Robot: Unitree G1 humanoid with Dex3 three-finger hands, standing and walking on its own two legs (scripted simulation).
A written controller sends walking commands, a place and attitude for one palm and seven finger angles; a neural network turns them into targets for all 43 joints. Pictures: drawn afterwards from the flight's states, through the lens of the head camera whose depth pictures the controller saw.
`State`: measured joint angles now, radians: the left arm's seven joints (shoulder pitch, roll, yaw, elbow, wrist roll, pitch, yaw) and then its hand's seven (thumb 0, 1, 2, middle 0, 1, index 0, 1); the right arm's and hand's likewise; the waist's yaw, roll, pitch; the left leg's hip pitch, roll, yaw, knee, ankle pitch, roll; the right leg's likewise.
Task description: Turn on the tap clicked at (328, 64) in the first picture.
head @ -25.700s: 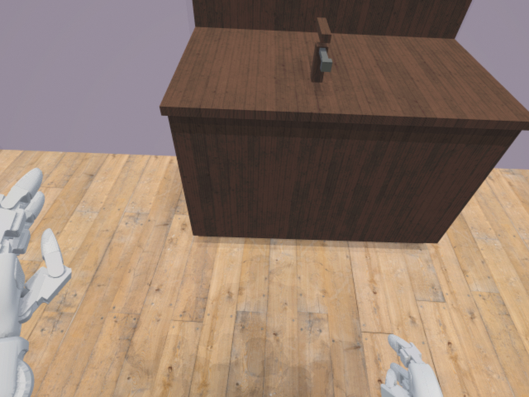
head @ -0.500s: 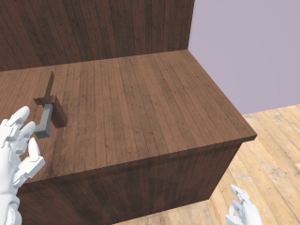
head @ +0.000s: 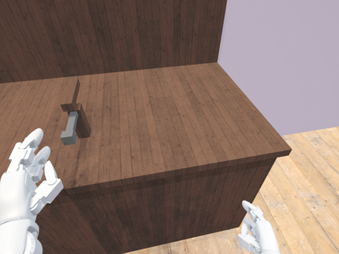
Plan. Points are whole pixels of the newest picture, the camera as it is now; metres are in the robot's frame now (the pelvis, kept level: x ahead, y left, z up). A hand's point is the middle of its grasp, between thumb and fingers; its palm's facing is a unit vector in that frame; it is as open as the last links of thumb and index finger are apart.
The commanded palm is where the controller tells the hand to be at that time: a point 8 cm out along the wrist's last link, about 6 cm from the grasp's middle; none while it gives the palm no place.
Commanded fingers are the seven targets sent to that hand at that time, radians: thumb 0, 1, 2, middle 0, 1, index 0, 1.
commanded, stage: turn the palm inward beside the body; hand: left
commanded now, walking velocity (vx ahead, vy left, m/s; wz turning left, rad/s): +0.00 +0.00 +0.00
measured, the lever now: (68, 137) +0.34 +0.32 +0.10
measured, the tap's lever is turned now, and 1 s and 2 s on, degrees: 0 0 0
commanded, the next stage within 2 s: reach beside the lever's end, fingers flat in 0.60 s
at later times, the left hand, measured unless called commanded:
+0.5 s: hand (75, 174) +0.21 +0.21 +0.15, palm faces +0.48 -0.87 -0.12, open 7.4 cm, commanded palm +0.15 +0.25 +0.17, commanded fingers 0.00 0.90 0.90 -0.20 -0.30 -0.20 -0.30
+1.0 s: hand (69, 172) +0.21 +0.23 +0.15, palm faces +0.53 -0.84 -0.11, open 7.4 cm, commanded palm +0.18 +0.27 +0.15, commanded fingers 0.00 0.90 0.90 -0.20 -0.30 -0.20 -0.30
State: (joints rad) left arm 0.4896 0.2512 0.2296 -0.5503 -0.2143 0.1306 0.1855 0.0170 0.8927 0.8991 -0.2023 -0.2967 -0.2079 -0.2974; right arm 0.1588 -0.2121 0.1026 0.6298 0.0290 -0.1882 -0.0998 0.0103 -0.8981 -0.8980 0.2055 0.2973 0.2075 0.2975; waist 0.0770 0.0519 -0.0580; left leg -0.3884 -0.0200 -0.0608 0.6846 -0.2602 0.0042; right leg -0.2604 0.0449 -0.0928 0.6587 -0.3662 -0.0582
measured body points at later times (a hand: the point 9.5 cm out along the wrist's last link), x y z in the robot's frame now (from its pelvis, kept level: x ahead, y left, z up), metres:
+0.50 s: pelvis +0.02 -0.02 +0.00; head -0.01 -0.04 +0.45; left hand +0.18 +0.26 +0.16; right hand +0.24 -0.22 -0.06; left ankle +0.07 +0.11 -0.72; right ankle +0.00 -0.08 -0.72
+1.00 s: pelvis +0.02 -0.03 +0.00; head -0.01 -0.06 +0.45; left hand +0.18 +0.27 +0.16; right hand +0.22 -0.25 -0.07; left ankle +0.07 +0.11 -0.72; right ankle +0.00 -0.08 -0.72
